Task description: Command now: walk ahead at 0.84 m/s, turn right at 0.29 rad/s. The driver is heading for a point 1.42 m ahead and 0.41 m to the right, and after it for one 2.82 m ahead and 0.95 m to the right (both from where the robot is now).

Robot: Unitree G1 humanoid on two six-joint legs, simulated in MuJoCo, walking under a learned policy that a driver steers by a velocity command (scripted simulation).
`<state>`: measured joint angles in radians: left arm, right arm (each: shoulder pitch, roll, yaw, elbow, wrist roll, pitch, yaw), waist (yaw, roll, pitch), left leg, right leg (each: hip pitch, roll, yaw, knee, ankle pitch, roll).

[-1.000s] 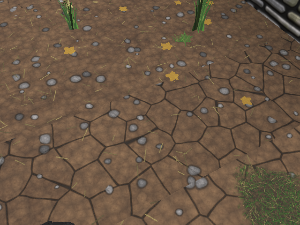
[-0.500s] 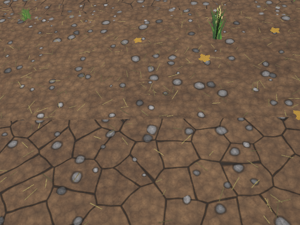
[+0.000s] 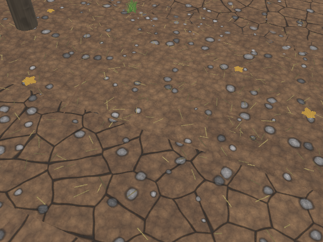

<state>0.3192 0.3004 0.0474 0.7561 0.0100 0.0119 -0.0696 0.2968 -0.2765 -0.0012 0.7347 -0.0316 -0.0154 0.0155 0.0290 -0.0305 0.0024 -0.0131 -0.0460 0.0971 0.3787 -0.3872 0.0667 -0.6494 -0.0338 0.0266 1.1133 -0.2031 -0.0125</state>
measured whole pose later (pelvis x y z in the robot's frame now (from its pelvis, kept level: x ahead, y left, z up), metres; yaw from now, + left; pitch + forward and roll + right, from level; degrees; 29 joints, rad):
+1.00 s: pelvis +0.76 -0.11 -0.19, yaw -37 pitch +2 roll +3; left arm -0.07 0.24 -0.02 0.69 0.04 -0.05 -0.06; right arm 0.61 -0.20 -0.03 1.07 -0.01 -0.10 0.01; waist -0.11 -0.05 0.02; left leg 0.07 -0.06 0.06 0.30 -0.40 0.03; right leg -0.71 -0.04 -0.01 0.79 -0.10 -0.09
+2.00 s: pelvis +1.61 -0.48 -0.21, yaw -13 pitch +1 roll +0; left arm 0.11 0.26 0.00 0.75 0.01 -0.06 -0.04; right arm 0.43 -0.30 -0.05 0.92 -0.06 -0.08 -0.03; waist -0.01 0.01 0.04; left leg 0.18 -0.10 0.09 0.62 -0.38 0.07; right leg -0.52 0.07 -0.12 0.57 -0.09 -0.17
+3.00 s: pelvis +2.44 -0.88 -0.18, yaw -24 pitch +2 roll -2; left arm 0.29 0.27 0.03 0.79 0.04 -0.09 0.00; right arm 0.31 -0.31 -0.06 0.81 -0.02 -0.03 0.03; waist -0.01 0.05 -0.01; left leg -0.55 0.05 0.00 1.27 -0.28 0.08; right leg -0.20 -0.01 -0.13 0.48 -0.30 0.00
